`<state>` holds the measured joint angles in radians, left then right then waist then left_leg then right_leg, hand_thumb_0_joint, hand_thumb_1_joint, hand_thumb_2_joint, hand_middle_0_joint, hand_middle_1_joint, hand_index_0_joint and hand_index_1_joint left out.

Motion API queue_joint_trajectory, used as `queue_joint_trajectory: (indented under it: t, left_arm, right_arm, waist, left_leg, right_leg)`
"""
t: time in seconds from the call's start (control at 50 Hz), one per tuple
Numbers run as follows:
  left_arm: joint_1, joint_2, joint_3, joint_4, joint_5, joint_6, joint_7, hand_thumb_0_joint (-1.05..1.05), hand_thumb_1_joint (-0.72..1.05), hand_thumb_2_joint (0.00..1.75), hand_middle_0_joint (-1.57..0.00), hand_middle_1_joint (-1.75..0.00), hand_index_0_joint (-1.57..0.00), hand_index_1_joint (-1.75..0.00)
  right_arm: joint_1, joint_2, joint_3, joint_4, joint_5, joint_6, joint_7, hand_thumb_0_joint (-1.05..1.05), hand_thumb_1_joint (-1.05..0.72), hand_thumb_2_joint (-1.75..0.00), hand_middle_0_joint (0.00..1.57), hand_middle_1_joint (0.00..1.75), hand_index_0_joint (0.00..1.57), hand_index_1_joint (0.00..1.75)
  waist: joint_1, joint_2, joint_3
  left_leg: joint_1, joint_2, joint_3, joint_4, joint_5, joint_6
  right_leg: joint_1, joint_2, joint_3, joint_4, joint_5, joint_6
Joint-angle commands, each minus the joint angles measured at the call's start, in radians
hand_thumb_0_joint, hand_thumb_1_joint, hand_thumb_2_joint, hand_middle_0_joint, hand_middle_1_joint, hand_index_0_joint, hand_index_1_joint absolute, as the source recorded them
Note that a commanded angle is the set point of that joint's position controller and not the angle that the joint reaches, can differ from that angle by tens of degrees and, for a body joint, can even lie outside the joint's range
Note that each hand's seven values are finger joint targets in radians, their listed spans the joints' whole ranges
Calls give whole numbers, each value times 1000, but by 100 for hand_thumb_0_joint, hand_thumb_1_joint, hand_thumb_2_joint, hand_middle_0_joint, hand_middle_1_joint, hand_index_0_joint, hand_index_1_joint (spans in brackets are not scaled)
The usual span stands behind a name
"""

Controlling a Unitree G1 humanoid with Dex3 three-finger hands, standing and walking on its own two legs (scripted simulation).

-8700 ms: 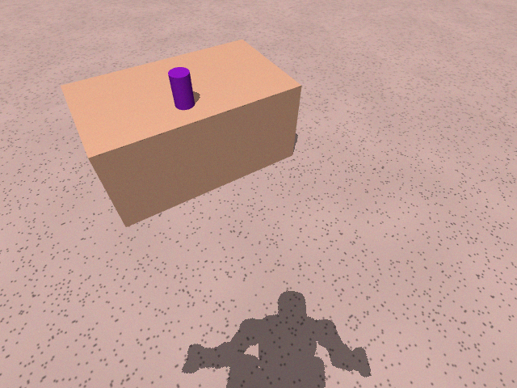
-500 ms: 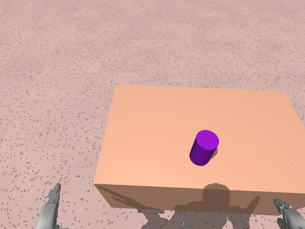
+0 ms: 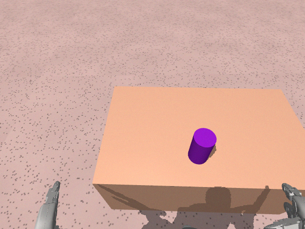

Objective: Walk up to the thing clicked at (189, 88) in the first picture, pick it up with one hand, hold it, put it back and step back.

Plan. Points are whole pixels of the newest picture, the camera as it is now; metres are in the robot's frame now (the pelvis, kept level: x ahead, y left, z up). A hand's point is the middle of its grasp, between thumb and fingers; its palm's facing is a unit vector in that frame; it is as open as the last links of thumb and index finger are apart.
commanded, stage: go down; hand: right
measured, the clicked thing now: (201, 146) +0.45 -0.18 -0.21
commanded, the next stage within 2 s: approach in 1.38 s
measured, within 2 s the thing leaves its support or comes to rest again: neither
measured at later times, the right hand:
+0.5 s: hand (287, 156) +0.31 -0.34 +0.02, palm faces +0.16 +0.98 -0.13, open 17.5 cm
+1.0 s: hand (295, 135) +0.35 -0.36 +0.05, palm faces +0.16 +0.98 -0.08, open 17.4 cm
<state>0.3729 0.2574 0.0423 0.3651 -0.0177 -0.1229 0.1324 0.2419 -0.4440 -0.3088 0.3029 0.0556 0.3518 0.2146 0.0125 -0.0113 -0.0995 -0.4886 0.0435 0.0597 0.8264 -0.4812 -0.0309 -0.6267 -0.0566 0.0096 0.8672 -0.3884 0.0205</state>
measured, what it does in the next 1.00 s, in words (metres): stands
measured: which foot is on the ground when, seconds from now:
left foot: down 0.00-1.00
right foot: down 0.00-1.00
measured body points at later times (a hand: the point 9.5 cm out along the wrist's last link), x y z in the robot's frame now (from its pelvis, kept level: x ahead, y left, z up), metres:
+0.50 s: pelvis -0.02 +0.00 +0.01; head +0.03 -0.02 +0.46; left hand +0.12 +0.27 -0.05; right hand +0.29 -0.39 +0.03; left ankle -0.04 +0.14 -0.70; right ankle +0.03 -0.13 -0.70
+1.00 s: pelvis -0.01 -0.01 +0.01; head +0.04 -0.04 +0.46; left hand +0.13 +0.26 -0.05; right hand +0.33 -0.41 +0.06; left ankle -0.04 +0.14 -0.70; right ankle +0.03 -0.13 -0.70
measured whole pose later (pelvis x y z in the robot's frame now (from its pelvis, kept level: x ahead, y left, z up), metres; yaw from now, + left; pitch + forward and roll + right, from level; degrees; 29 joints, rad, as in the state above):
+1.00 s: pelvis -0.01 -0.01 +0.01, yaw +2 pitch +11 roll +3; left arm 0.26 0.25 -0.02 0.54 -0.01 -0.17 0.11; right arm -0.46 -0.74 -0.52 1.08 0.12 -0.10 0.48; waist 0.08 0.02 -0.08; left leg -0.51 0.03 0.04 0.72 -0.39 -0.04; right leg -0.65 -0.07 -0.01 0.79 -0.32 0.01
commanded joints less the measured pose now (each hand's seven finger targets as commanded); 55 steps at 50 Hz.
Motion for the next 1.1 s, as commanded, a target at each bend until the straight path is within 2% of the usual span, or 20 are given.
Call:
queue_joint_trajectory:
  t: [0.0,0.06,0.08,0.14,0.22,0.28,0.34,0.4,0.44,0.52,0.58,0.62,0.68,0.76,0.8,0.84,0.92,0.96,0.98,1.08]
  left_arm:
    - [-37,159,77,-108,0,-75,27,0,-54,4,-6,-6,-6,-5]
    - [-57,169,66,-91,2,-88,33,0,-53,4,-6,-5,-6,-5]
    - [-53,143,33,-74,3,-88,32,0,-54,4,-6,-5,-6,-5]
    - [-60,176,60,-65,1,-98,29,0,-54,4,-5,-5,-5,-5]
    - [-50,143,6,-52,2,-101,12,0,-54,4,-5,-5,-5,-5]
    - [-99,201,64,-68,6,-111,9,0,-55,5,-5,-5,-5,-5]
    - [-128,170,28,-35,5,-110,2,0,-54,5,-5,-5,-5,-5]
    - [-159,179,28,-77,8,-114,6,0,-55,5,-5,-5,-5,-5]
    - [-122,193,46,-41,7,-106,11,0,-54,5,-5,-5,-5,-5]
    - [-102,153,13,39,13,-102,7,0,-54,5,-5,-5,-5,-5]
    - [-114,142,-4,58,17,-101,2,0,-54,5,-5,-5,-5,-5]
    - [-125,193,36,42,16,-100,8,0,-54,5,-5,-5,-5,-5]
    - [-150,193,32,11,10,-99,7,0,-54,5,-5,-5,-6,-5]
    - [-158,169,9,16,8,-94,-1,0,-54,5,-5,-5,-5,-5]
    - [-137,155,7,58,8,-91,-6,0,-54,5,-5,-6,-6,-5]
    - [-133,194,41,52,9,-91,-3,0,-54,5,-5,-5,-5,-5]
    - [-148,156,-2,36,4,-88,-12,0,-54,5,-5,-5,-5,-5]
    - [-141,166,7,28,6,-86,-15,0,-54,5,-5,-5,-5,-5]
    - [-151,161,-5,32,8,-87,-17,0,-54,5,-5,-5,-5,-5]
    - [-159,182,11,15,9,-88,-15,0,-54,5,-5,-5,-5,-5]
  right_arm:
    - [-295,-349,-173,-155,21,-114,18,0,56,-4,3,5,4,5]
    - [-394,-384,-186,-42,31,-137,53,0,55,-4,3,5,4,5]
    - [-408,-379,-178,22,30,-141,72,0,52,-3,4,5,4,5]
    - [-486,-404,-187,156,38,-160,118,0,53,-3,4,5,4,5]
    - [-549,-449,-209,286,46,-201,172,0,51,-3,5,5,5,5]
    - [-629,-495,-230,321,48,-253,187,0,57,-2,4,5,4,5]
    - [-697,-532,-252,367,55,-313,199,0,57,-3,4,5,4,5]
    - [-770,-582,-274,385,53,-368,204,0,61,-2,4,5,4,5]
    - [-802,-613,-281,416,56,-396,212,0,59,-2,4,5,4,5]
    - [-836,-609,-271,504,62,-436,229,0,57,-3,5,5,4,5]
    - [-871,-631,-272,503,64,-459,241,0,57,-3,5,5,5,5]
    - [-890,-649,-274,514,66,-467,246,0,55,-4,4,5,4,5]
    - [-916,-636,-268,549,76,-476,257,0,53,-4,5,5,5,5]
    - [-946,-653,-267,572,74,-498,259,0,52,-3,6,4,5,4]
    - [-950,-652,-262,597,74,-505,261,0,51,-4,6,5,5,5]
    - [-972,-665,-263,582,78,-512,265,0,52,-3,6,4,5,4]
    - [-972,-676,-282,586,85,-519,263,0,54,-3,5,5,5,5]
    - [-998,-668,-272,589,89,-526,268,0,52,-3,6,4,5,4]
    - [-994,-687,-280,588,87,-530,267,0,52,-3,6,4,6,4]
    - [-1032,-701,-288,580,90,-538,268,0,55,-3,5,5,5,5]
  waist:
    - [31,-98,-145]
    - [31,-95,-143]
    - [26,-82,-113]
    - [26,-102,-144]
    - [5,-75,-150]
    - [16,-62,-181]
    - [5,-63,-170]
    - [24,-74,-265]
    - [30,-106,-254]
    - [34,-159,-211]
    - [37,-164,-251]
    - [51,-135,-297]
    - [58,-92,-298]
    - [49,-115,-260]
    - [51,-145,-245]
    - [63,-145,-267]
    - [39,-156,-290]
    - [59,-163,-283]
    - [44,-180,-276]
    - [58,-176,-317]
  left_leg:
    - [-49,-37,-6,-134,229,27]
    - [-38,-36,-7,-147,240,27]
    - [-48,-36,-11,-156,219,27]
    - [-44,-45,5,-148,228,35]
    - [-14,-46,1,-160,269,36]
    - [-15,-47,-8,-165,272,37]
    - [-12,-46,-17,-169,266,39]
    - [15,-48,-20,-168,292,41]
    - [11,-48,-20,-176,292,42]
    - [-28,-50,-23,-183,276,46]
    - [-21,-50,-24,-180,318,43]
    - [-7,-52,-20,-179,359,40]
    - [-1,-54,-15,-183,397,34]
    - [-17,-57,-11,-192,319,42]
    - [-33,-56,-12,-191,318,43]
    - [-54,-61,-9,-189,318,44]
    - [-33,-65,-1,-184,338,46]
    - [-62,-71,2,-188,307,48]
    - [-57,-70,3,-188,302,49]
    - [-38,-67,-4,-195,322,48]
  right_leg:
    - [217,31,7,-132,168,-29]
    - [224,33,5,-140,176,-28]
    - [210,34,3,-143,156,-30]
    - [228,28,10,-167,177,-24]
    - [226,31,1,-165,231,-29]
    - [235,29,-2,-167,228,-34]
    - [219,31,-4,-169,221,-38]
    - [262,28,-1,-165,244,-40]
    - [281,29,-6,-172,242,-38]
    - [266,26,-7,-181,225,-34]
    - [274,28,-6,-169,266,-36]
    - [301,28,-1,-162,312,-37]
    - [313,27,2,-154,350,-43]
    - [277,27,3,-180,265,-41]
    - [275,26,3,-179,265,-37]
    - [306,19,8,-178,283,-34]
    - [321,17,12,-176,337,-29]
    - [321,9,20,-184,315,-27]
    - [318,7,22,-187,321,-22]
    - [335,14,14,-178,313,-28]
